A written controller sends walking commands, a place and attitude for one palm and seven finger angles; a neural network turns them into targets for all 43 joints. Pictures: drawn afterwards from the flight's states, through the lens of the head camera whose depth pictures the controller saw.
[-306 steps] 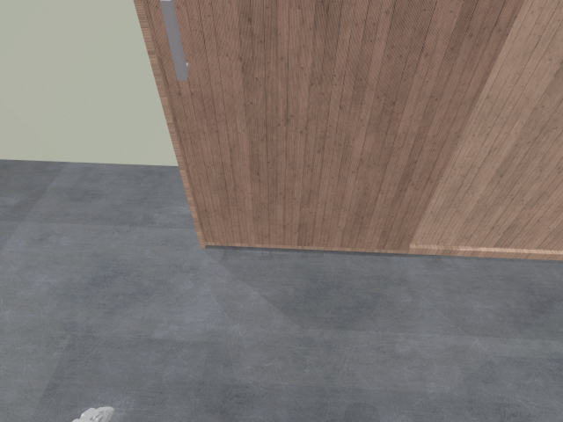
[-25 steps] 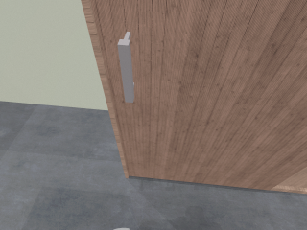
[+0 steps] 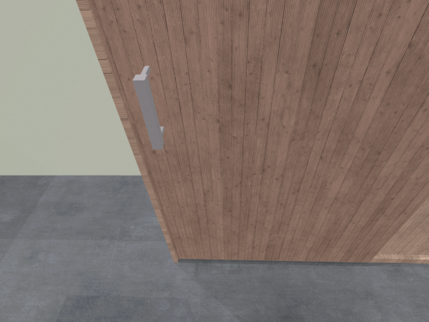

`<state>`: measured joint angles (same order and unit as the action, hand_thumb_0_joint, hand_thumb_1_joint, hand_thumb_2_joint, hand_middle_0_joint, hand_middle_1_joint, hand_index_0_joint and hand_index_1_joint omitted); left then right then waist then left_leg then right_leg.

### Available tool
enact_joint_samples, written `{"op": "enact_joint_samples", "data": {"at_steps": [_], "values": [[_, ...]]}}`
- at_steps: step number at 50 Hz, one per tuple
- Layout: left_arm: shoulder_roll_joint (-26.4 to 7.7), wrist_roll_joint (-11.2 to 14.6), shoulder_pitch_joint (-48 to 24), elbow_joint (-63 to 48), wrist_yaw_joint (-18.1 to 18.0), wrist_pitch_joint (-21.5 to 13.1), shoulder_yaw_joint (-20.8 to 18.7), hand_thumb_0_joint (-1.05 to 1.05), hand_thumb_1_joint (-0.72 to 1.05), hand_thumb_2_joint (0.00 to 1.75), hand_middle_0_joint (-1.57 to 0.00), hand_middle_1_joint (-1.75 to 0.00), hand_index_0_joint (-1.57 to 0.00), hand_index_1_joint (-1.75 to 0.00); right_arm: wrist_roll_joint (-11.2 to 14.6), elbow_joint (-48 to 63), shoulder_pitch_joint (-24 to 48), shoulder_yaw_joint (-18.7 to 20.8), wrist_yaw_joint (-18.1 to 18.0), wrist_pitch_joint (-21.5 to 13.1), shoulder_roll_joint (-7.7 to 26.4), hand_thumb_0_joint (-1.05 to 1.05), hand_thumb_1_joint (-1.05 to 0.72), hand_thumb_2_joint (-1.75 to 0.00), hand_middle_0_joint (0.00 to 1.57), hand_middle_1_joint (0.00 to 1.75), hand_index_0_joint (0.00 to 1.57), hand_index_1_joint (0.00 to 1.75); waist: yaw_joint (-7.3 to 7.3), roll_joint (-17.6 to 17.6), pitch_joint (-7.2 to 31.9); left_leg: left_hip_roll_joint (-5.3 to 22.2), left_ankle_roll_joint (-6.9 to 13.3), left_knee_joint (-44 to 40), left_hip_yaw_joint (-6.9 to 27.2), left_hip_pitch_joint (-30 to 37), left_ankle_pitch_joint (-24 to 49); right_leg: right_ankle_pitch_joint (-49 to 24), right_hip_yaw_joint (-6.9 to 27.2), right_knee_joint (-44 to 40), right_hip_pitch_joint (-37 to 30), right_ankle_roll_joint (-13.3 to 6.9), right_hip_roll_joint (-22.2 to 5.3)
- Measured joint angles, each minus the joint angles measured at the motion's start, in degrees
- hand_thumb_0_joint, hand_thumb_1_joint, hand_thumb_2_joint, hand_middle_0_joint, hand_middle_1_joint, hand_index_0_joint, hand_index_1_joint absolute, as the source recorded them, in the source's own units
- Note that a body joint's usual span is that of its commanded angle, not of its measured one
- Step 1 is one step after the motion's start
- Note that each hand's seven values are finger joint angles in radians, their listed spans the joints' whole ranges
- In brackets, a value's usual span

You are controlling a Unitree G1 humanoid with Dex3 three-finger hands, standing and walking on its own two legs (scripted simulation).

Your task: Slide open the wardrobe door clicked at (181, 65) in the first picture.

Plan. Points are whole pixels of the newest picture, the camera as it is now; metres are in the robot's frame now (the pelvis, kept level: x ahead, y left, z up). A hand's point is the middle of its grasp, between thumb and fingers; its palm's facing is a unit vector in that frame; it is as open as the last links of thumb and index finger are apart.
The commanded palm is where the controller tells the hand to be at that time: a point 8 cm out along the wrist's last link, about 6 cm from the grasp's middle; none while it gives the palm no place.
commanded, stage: come to a stop and stand still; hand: left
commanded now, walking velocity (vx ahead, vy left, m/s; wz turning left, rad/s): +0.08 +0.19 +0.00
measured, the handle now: (152, 109) +0.52 +0.18 +0.14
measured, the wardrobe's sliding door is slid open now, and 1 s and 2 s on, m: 0.00 0.00 0.00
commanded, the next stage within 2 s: look again from close up in 0.66 s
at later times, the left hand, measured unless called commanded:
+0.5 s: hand out of the picture -0.02 +0.22 -0.19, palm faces +0.09 -0.98 -0.19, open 7.4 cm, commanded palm none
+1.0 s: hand out of the picture +0.00 +0.24 -0.18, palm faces +0.01 -0.96 -0.26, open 7.4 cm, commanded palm none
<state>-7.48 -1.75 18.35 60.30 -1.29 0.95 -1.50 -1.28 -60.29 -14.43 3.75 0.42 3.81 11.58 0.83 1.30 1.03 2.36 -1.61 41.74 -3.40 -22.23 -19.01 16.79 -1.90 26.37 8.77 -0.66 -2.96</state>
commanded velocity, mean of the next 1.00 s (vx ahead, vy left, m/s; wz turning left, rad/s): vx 0.01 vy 0.02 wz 0.00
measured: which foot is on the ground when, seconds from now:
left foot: up 0.00-0.28, down 0.30-1.00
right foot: down 0.00-1.00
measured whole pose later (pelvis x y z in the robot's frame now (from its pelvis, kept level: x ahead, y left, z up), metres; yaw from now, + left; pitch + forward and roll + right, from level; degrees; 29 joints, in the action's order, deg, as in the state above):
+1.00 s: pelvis -0.01 +0.04 -0.01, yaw +1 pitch -1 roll +1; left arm -10.5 -1.1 14.2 62.3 -1.6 -0.2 0.6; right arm -1.1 -60.0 -17.4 -0.4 -0.6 -0.3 9.9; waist -0.7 2.3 -2.4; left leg 1.7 0.2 30.6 -5.9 -12.4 -17.0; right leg 18.3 -2.1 31.6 12.0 2.8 -5.1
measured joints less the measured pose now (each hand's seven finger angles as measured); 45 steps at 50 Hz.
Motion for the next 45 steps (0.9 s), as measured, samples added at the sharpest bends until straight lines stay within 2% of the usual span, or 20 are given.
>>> {"op": "enact_joint_samples", "data": {"at_steps": [6, 9, 12, 14, 15, 17, 19, 24, 37, 40, 45], "values": [[1.2, -0.1, 0.3, 0.5, 0.2, -1.3, 0.2, 0.00, 0.91, 0.90, -0.21, -0.30, -0.20, -0.30, 0.0, -0.8, -3.0, 0.0, 0.1, -1.0, 1.2, 0.00, -0.92, -0.90, 0.20, 0.30, 0.20, 0.30, -0.19, -0.2, -1.5, 0.3, -1.4, 4.4, 0.6, 1.0, 0.5, -2.3, -1.2, -3.6, -0.5, 0.1, -0.4], [1.2, -0.2, 0.2, 0.5, 0.1, -1.8, -0.1, 0.00, 0.91, 0.90, -0.21, -0.30, -0.20, -0.30, 0.2, -1.3, -3.0, -0.3, -0.3, -0.7, 1.3, 0.01, -0.91, -0.90, 0.20, 0.30, 0.20, 0.30, 0.64, -0.4, -2.8, 0.2, -1.8, 2.2, 0.3, 2.5, -2.0, -2.0, -1.8, -3.0, 0.0, 0.5, -0.8], [0.6, -0.3, 0.3, 1.2, -0.2, -1.6, -0.4, 0.00, 0.91, 0.90, -0.21, -0.30, -0.20, -0.30, 0.6, -1.2, -1.8, -0.7, -0.6, -1.0, 0.9, 0.01, -0.91, -0.90, 0.19, 0.30, 0.20, 0.30, 1.37, -1.1, -3.7, -0.2, -1.7, -4.0, -0.3, 5.3, -2.4, -1.4, -1.9, -1.5, 0.8, 1.3, -1.4], [0.1, 0.0, 0.6, 2.0, -0.3, -1.1, -0.5, 0.00, 0.90, 0.90, -0.21, -0.30, -0.20, -0.30, 0.8, -0.8, -0.9, -1.1, -0.8, -1.9, 0.5, 0.01, -0.91, -0.90, 0.19, 0.30, 0.20, 0.30, 1.41, -1.3, -3.9, -0.2, -1.4, -11.8, -0.7, 8.7, 3.1, -0.2, -2.0, 0.7, 1.7, 2.1, -1.5], [-0.1, 0.2, 0.7, 2.4, -0.3, -0.8, -0.5, 0.00, 0.90, 0.90, -0.21, -0.30, -0.20, -0.30, 0.8, -0.5, -0.6, -1.2, -0.9, -2.7, 0.4, 0.01, -0.91, -0.90, 0.19, 0.30, 0.20, 0.30, 1.30, -0.8, -3.8, 0.3, -0.3, -14.6, -0.6, 10.1, 5.9, 0.8, -2.2, 2.4, 2.4, 2.5, -1.1], [-1.4, 0.5, 0.2, 3.5, -0.6, 0.1, -0.7, 0.00, 0.90, 0.90, -0.21, -0.30, -0.20, -0.30, 0.7, -0.8, 0.6, -1.6, -1.3, -3.3, -1.1, 0.01, -0.91, -0.90, 0.19, 0.30, 0.20, 0.30, 1.36, -2.6, -4.0, -0.6, 1.5, -13.2, -1.2, 10.3, 3.9, 2.5, -1.6, 4.8, 2.7, 2.9, -2.1], [-2.4, 0.5, 0.1, 4.1, -0.7, 0.7, -0.7, 0.00, 0.90, 0.90, -0.20, -0.30, -0.20, -0.30, 0.5, -0.9, 1.4, -2.2, -1.4, -3.4, -2.7, 0.01, -0.91, -0.90, 0.20, 0.30, 0.20, 0.30, 1.65, -4.1, -3.4, -1.1, 1.8, -12.8, -2.1, 11.0, 2.2, 2.6, -0.6, 5.0, 2.4, 2.7, -2.5], [-2.6, 0.4, -1.8, 4.9, -0.6, 0.4, 0.1, 0.00, 0.91, 0.90, -0.20, -0.30, -0.19, -0.30, 0.8, -1.0, 3.3, -2.4, -2.4, -3.9, -2.8, 0.00, -0.95, -0.90, 0.20, 0.30, 0.20, 0.30, 1.41, -3.5, -3.0, -1.2, 2.1, -14.2, -2.6, 12.4, 2.5, 0.8, -0.2, 1.8, 0.4, 4.4, -2.5], [-2.5, 0.6, -5.4, 4.4, -0.5, -0.5, 0.9, 0.00, 0.91, 0.90, -0.20, -0.30, -0.20, -0.30, 0.9, -3.3, 2.0, -2.7, -1.9, -4.4, -2.3, 0.00, -0.94, -0.90, 0.20, 0.30, 0.20, 0.30, -0.45, -2.8, -2.7, -1.3, 2.2, -17.6, -3.1, 14.0, 4.4, -1.7, 0.0, -2.4, -1.3, 4.5, -2.3], [-2.6, 0.3, -5.3, 3.2, -1.4, -1.4, 1.7, 0.00, 0.91, 0.90, -0.20, -0.30, -0.20, -0.30, 0.5, -1.7, 0.4, -3.1, -1.2, -4.4, -1.8, 0.00, -0.93, -0.90, 0.20, 0.30, 0.20, 0.30, -0.98, -2.0, -3.2, -0.6, 2.2, -14.1, -2.7, 11.2, 3.2, -1.2, -0.2, -0.3, 0.7, 4.2, -1.9], [-2.8, 0.4, -5.2, 1.9, -0.6, -1.4, 2.1, 0.00, 0.91, 0.90, -0.20, -0.30, -0.20, -0.30, 0.1, 0.3, -2.0, -3.6, -1.0, -4.5, -1.2, 0.00, -0.92, -0.90, 0.20, 0.30, 0.20, 0.30, -1.44, -0.1, -4.0, -0.7, 2.4, -11.0, -2.3, 9.2, 2.0, 0.8, -0.4, 3.9, 3.0, 3.4, -2.2]]}}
